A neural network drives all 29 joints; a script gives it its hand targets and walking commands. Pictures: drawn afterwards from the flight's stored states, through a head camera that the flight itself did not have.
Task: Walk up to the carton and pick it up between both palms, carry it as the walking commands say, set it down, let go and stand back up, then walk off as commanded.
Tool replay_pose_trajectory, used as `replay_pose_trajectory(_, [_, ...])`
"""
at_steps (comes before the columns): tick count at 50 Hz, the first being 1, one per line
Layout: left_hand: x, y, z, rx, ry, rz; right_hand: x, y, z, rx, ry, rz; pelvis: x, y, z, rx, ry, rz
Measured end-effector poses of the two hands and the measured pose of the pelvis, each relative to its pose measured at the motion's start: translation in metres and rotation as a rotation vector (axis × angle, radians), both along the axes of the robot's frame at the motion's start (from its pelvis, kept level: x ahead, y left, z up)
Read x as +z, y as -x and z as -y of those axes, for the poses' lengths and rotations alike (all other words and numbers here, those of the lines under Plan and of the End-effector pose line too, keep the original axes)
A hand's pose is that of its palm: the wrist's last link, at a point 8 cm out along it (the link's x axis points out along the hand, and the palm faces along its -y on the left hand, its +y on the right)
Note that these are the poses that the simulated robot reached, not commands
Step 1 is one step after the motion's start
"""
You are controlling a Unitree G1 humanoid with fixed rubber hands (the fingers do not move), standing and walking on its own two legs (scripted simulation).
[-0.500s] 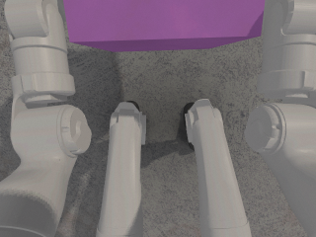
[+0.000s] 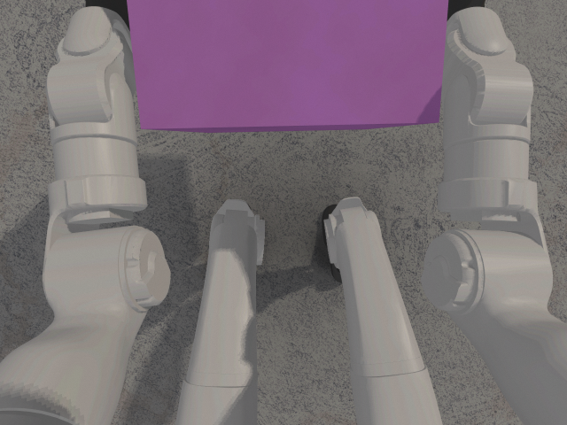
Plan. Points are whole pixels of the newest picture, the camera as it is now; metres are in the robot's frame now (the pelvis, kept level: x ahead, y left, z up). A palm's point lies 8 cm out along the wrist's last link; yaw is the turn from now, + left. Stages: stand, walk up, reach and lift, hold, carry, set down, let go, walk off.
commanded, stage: reach and lift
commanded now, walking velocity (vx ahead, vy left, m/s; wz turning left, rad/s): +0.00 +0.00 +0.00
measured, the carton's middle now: (285, 4) +0.56 +0.01 -0.13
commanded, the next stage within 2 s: none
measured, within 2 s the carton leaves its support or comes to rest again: neither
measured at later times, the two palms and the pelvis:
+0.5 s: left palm (82, 14) +0.50 +0.17 -0.02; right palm (509, 14) +0.49 -0.17 -0.01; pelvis +0.00 +0.00 +0.05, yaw +0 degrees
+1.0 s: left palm (16, 16) +0.47 +0.18 +0.05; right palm out of the picture +0.46 -0.17 +0.05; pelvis +0.02 +0.00 +0.11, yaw +0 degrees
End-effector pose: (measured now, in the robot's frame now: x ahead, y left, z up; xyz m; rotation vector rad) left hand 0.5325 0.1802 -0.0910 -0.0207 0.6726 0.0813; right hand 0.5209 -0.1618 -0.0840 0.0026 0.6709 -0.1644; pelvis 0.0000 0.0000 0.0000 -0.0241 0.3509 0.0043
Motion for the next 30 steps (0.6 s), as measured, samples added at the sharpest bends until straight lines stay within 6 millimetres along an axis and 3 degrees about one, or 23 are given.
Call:
replay_pose_trajectory(11, [0.026, 0.017, 0.003, -0.007, -0.029, -0.029, 0.015, 0.022, 0.003, 0.004, -0.015, -0.027, 0.020, -0.002, -0.008, 0.005, 0.012, 0.044])
replay_pose_trajectory(20, [0.061, 0.025, 0.004, 0.015, -0.013, -0.006, 0.054, 0.024, 0.004, 0.014, -0.013, -0.004, 0.041, 0.000, -0.007, 0.000, -0.005, 0.093])
replay_pose_trajectory(30, [0.085, 0.038, 0.007, 0.004, -0.014, -0.019, 0.081, 0.037, 0.008, 0.011, -0.007, -0.018, 0.065, -0.003, -0.002, 0.003, -0.002, 0.132])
